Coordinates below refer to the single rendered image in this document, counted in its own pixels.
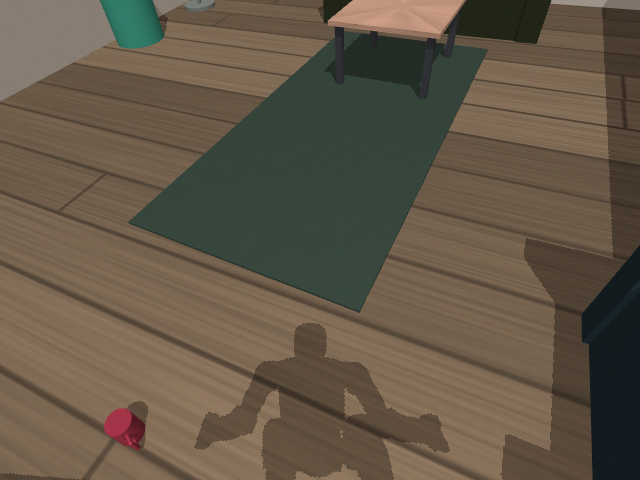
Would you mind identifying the armchair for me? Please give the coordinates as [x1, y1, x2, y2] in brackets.
[582, 245, 640, 480]

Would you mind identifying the mug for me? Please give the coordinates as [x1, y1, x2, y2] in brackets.
[104, 408, 145, 451]

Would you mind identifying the coffee table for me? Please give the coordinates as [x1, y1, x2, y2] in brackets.
[328, 0, 466, 99]

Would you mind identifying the sofa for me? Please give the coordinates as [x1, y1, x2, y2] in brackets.
[323, 0, 551, 44]

